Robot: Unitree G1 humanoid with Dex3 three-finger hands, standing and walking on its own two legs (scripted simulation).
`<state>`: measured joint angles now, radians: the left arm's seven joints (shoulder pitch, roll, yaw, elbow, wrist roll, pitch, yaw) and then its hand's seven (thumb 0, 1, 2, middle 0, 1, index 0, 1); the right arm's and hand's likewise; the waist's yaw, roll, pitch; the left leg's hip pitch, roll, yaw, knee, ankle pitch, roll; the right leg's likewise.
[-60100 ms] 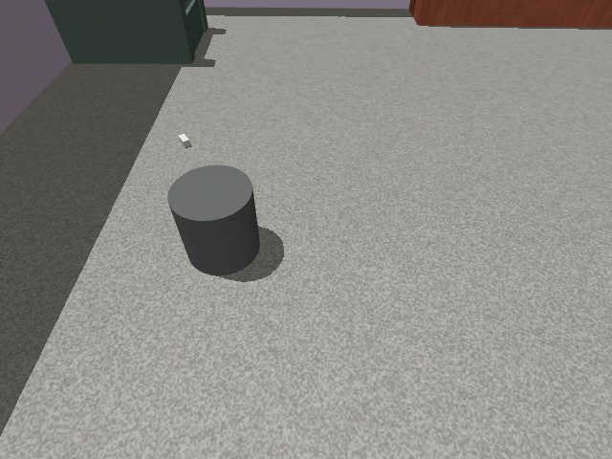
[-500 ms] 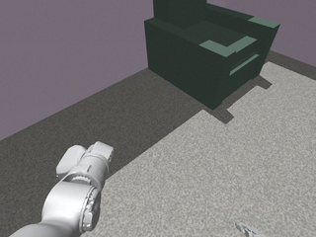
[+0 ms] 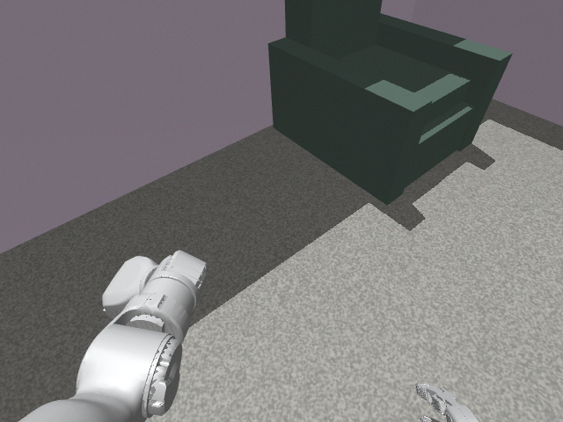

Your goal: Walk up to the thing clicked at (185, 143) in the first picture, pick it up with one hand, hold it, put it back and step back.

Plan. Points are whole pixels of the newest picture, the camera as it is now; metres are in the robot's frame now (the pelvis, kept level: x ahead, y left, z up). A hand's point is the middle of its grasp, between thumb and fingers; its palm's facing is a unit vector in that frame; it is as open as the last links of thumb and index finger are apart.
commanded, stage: hold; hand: left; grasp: from above
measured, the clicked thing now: (155, 307) +0.33 +0.23 -0.05
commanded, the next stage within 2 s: crouch in 0.12 s
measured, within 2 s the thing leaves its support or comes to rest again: neither
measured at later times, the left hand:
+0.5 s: hand (162, 313) +0.31 +0.21 -0.04, palm faces -0.15 -0.47 -0.87, open 7.2 cm
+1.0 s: hand (189, 358) +0.32 +0.23 -0.28, palm faces -0.07 -0.45 -0.89, open 7.1 cm
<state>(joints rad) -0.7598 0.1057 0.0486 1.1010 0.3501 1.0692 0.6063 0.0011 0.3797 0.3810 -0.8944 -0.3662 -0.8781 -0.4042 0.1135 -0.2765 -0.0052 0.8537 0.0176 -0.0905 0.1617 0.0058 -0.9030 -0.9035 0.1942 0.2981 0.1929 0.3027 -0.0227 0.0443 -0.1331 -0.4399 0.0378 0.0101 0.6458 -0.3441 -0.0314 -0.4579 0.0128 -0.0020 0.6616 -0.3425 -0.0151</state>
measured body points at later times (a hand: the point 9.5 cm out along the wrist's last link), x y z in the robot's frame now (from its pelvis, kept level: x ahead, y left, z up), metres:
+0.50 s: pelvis +0.00 +0.00 +0.00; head +0.02 -0.02 +0.45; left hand +0.32 +0.23 +0.01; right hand +0.14 -0.25 -0.12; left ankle -0.02 +0.14 -0.72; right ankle -0.01 -0.11 -0.72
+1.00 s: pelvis -0.07 +0.01 -0.16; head +0.10 +0.03 +0.26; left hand +0.33 +0.25 -0.23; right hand -0.01 -0.26 -0.30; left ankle -0.02 +0.14 -0.72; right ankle -0.01 -0.11 -0.72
